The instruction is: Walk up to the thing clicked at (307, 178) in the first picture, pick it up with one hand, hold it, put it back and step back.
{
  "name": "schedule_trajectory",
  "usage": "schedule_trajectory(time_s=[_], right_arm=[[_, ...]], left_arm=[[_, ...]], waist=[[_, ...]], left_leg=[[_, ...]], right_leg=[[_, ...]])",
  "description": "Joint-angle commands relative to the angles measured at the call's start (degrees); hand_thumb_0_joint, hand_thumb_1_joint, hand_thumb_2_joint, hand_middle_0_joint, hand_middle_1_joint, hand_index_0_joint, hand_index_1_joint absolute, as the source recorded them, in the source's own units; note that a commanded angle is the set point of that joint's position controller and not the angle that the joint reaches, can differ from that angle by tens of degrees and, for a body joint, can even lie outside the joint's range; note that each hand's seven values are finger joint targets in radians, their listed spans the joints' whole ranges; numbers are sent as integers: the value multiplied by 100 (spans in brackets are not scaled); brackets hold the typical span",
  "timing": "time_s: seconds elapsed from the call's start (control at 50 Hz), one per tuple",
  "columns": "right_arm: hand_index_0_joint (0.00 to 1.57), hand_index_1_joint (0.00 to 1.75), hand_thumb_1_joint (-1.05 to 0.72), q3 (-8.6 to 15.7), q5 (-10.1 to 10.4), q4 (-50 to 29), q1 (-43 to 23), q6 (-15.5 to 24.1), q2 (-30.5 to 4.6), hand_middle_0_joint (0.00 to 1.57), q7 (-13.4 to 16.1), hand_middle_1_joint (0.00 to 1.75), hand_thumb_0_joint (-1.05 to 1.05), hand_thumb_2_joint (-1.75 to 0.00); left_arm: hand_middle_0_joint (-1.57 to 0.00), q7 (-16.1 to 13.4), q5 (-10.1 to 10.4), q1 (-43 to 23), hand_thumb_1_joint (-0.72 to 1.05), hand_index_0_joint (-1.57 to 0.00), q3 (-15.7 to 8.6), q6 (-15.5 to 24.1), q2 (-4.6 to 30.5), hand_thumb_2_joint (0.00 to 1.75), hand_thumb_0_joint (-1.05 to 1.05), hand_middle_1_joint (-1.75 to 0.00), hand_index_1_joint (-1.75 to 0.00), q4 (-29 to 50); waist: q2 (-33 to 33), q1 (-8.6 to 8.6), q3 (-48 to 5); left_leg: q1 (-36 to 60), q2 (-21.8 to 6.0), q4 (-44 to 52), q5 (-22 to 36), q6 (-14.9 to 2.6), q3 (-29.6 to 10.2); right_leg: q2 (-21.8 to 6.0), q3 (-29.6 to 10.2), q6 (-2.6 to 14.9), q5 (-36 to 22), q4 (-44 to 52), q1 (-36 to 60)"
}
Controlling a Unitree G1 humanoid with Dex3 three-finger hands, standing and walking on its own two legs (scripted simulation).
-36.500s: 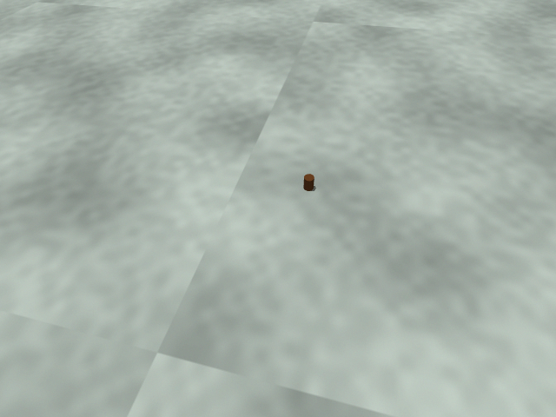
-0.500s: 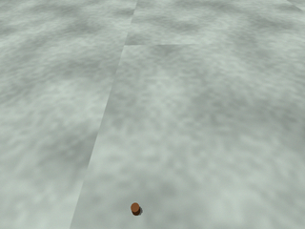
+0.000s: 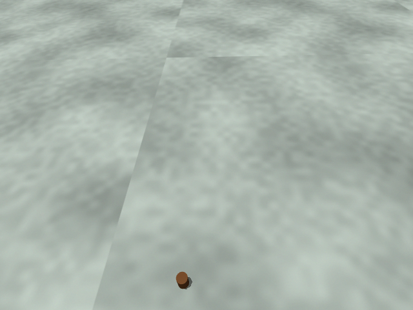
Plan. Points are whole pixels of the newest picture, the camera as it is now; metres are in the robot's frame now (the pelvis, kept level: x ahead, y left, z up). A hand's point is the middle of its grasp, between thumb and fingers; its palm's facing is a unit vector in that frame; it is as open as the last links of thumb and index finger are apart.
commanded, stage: stand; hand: left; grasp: from above
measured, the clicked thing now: (182, 280) +0.40 +0.17 -0.74
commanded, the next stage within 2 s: step back in 0.28 s
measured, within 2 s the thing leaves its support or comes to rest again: neither
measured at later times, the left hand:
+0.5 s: hand out of the picture +0.09 +0.28 -0.17, palm faces -0.01 -0.93 -0.38, open 7.4 cm
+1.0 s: hand out of the picture +0.00 +0.30 -0.18, palm faces -0.12 -0.92 -0.38, open 7.4 cm
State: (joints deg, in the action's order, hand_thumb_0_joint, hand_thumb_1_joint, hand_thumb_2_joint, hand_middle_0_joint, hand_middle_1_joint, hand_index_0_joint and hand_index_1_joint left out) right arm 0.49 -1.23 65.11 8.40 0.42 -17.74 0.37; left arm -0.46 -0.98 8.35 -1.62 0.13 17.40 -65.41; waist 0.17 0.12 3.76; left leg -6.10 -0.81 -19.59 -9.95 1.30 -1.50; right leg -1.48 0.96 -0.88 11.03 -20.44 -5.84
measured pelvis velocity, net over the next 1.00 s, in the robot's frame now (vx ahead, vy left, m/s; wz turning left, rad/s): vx -0.13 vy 0.04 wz -0.10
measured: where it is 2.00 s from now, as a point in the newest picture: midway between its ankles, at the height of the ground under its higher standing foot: outside the picture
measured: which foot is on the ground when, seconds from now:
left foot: down 0.00-1.00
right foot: down 0.00-0.58, up 0.60-1.00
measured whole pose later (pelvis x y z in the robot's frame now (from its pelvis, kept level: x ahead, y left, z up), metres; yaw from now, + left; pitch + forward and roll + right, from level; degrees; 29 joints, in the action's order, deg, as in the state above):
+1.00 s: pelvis -0.13 +0.04 -0.03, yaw -6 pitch -2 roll +0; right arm 1.6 -1.6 48.0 6.7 -1.5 -20.6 0.3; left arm 0.0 -1.0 7.8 -4.4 -3.2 22.5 -50.1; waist -1.1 -0.4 11.5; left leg -22.7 -1.5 -38.1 -13.0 -2.3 4.5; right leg 1.4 -3.6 0.6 25.1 -42.4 -15.3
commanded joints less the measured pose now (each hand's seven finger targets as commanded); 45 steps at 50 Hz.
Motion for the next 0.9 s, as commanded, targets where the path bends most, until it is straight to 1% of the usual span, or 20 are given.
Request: schedule_trajectory(time_s=[0.0, 0.06, 0.24, 0.26, 0.32, 0.36, 0.38, 0.4, 0.42, 0.44, 0.48, 0.52, 0.54, 0.56, 0.58, 0.6, 0.64, 0.66, 0.8, 0.88], right_arm=[[20, 30, -90, 221, 33, -369, -151, 109, -1152, 20, 64, 30, 0, -90], [20, 30, -90, 220, 29, -378, -194, 102, -1194, 20, 55, 30, 0, -90], [20, 30, -90, 181, 40, -375, -223, 134, -1267, 20, 50, 30, 0, -90], [20, 30, -90, 323, 133, -540, -505, 23, -1658, 20, 12, 30, 0, -90], [20, 30, -90, 364, 218, -764, -244, -72, -1556, 20, -1, 30, 0, -90], [20, 30, -90, 412, 206, -904, -181, -149, -1499, 20, -4, 30, 0, -90], [20, 30, -90, 436, 193, -939, -88, -199, -1465, 20, -13, 30, 0, -90], [20, 30, -90, 462, 167, -1037, -52, -254, -1424, 20, -29, 30, 0, -90], [20, 30, -90, 491, 131, -1107, 58, -300, -1437, 20, -56, 30, 0, -90], [20, 30, -90, 491, 156, -1171, 144, -321, -1409, 20, -80, 30, 0, -90], [20, 30, -90, 524, 154, -1208, 333, -282, -1435, 20, -99, 30, 0, -90], [20, 30, -90, 546, 71, -1196, 579, -202, -1417, 20, -91, 30, 0, -90], [20, 30, -90, 611, -63, -1318, 425, -152, -1702, 20, -61, 30, 0, -90], [20, 30, -90, 693, -142, -1420, 277, -88, -2162, 20, -47, 30, 0, -90], [20, 30, -90, 749, -48, -1496, 284, -62, -2460, 20, -30, 30, 0, -90], [20, 30, -90, 743, -38, -1565, 161, -54, -2329, 20, 2, 30, 0, -90], [20, 30, -90, 639, -51, -1743, -442, -47, -1874, 20, 95, 30, 0, -90], [20, 30, -90, 614, -43, -1819, -363, -37, -1796, 20, 127, 30, 0, -90], [20, 30, -90, 646, -8, -1894, 392, -42, -1788, 20, 194, 30, 0, -90], [20, 30, -90, 642, -18, -2058, 145, -65, -1916, 20, 164, 30, 0, -90]], left_arm=[[-20, -51, 4, -149, 90, -20, -180, 145, 1176, 90, 0, -30, -30, 347], [-20, -42, 5, -207, 90, -20, -177, 144, 1213, 90, 0, -30, -30, 368], [-20, -21, 45, -336, 90, -20, -159, 166, 1312, 90, 0, -30, -30, 426], [-20, -36, 172, -377, 90, -20, -398, 87, 1796, 90, 0, -30, -30, 536], [-20, -66, 166, -337, 90, -20, -450, 46, 1811, 90, 0, -30, -30, 830], [-20, -69, 136, -461, 90, -20, -491, -9, 1892, 90, 0, -30, -30, 1040], [-20, -76, 101, -626, 90, -20, -502, -45, 1943, 90, 0, -30, -30, 1171], [-20, -85, 53, -736, 90, -20, -509, -65, 1950, 90, 0, -30, -30, 1317], [-20, -88, -22, -792, 90, -20, -521, -80, 1996, 90, 0, -30, -30, 1423], [-20, -97, -57, -862, 90, -20, -521, -85, 1987, 90, 0, -30, -30, 1523], [-20, -116, -61, -1042, 90, -20, -473, -112, 1892, 90, 0, -30, -30, 1667], [-20, -99, 5, -1048, 90, -20, -424, -196, 1847, 90, 0, -30, -30, 1790], [-20, -91, 89, -780, 90, -20, -376, -262, 1573, 90, 0, -30, -30, 1838], [-20, -121, 134, -694, 90, -20, -335, -285, 1261, 90, 0, -30, -30, 1887], [-20, -199, 81, -614, 90, -20, -393, -317, 1466, 90, 0, -30, -30, 1847], [-20, -232, 69, -714, 90, -20, -413, -323, 1566, 90, 0, -30, -30, 1782], [-20, -228, 136, -368, 90, -20, -412, -316, 1596, 90, 0, -30, -30, 1648], [-20, -198, 141, -214, 90, -20, -418, -314, 1609, 90, 0, -30, -30, 1656], [-20, -129, 27, -294, 90, -20, -498, -227, 1512, 90, 0, -30, -30, 2059], [-20, -72, 8, 70, 90, -20, -536, -203, 1474, 90, 0, -30, -30, 1980]], waist=[[18, -6, -272], [61, 5, -199], [-22, -19, -428], [-119, -24, 234], [-309, -101, -664], [-534, -103, -869], [-821, -107, -858], [-1061, -113, -758], [-1213, -132, -674], [-1206, -165, -584], [-1091, -251, -549], [-765, -345, -614], [247, -198, -529], [1375, -66, -459], [1180, -249, -685], [1001, -275, -699], [717, 82, -693], [857, 89, -733], [630, -311, -824], [793, -192, -797]], left_leg=[[-10, -582, 327, 368, -252, -410], [-142, -559, 367, 139, -242, -423], [26, -615, 319, 736, -209, -389], [-452, -530, -341, 1614, -326, -427], [-327, -321, -1263, 1814, -371, -132], [-471, 4, -1902, 1103, -311, 46], [-544, 191, -2399, 194, -308, 90], [-706, 350, -2971, -1280, -349, 32], [-794, 314, -3356, -2045, -416, -135], [-891, 251, -3351, -2178, -441, -258], [-934, 198, -2698, -1533, -400, -110], [-637, 144, -999, -51, -326, 100], [-496, -549, -244, 1342, -376, -895], [10, -1513, -121, 3029, -739, -2301], [-241, -1941, -270, 3506, -1291, -2521], [-274, -1930, -268, 3407, -1381, -2525], [41, -1315, -634, 3167, -1265, -1400], [101, -1273, -760, 3254, -1263, -1237], [906, -1533, -978, 3256, -1620, -1357], [212, -1558, -830, 2195, -1550, -1203]], right_leg=[[-549, -476, 171, -244, 457, -110], [-548, -497, 169, -95, 499, -128], [-583, -499, 177, -715, 392, 6], [-524, -540, 251, -1680, -28, -511], [-827, -688, 652, -2458, -306, -221], [-1198, -956, 1029, -2632, -298, -318], [-1480, -1183, 1244, -2590, -247, -555], [-1760, -1353, 1473, -2538, -219, -805], [-1923, -1469, 1631, -2363, -265, -1081], [-1870, -1354, 1626, -2287, -405, -1146], [-1520, -1062, 1302, -2216, -777, -1066], [-1096, -814, 861, -1658, -1521, -921], [-416, -553, 517, -697, -2329, -1278], [649, -462, 309, 2042, -3140, -2282], [750, -1169, 267, 2730, -3936, -2044], [750, -1359, 286, 2676, -4400, -2057], [693, -1414, 282, 2017, -4908, -2372], [671, -1273, 230, 1836, -5030, -2370], [498, -954, -43, 1981, -3792, -2364], [336, -527, 42, 1750, -2859, -1645]])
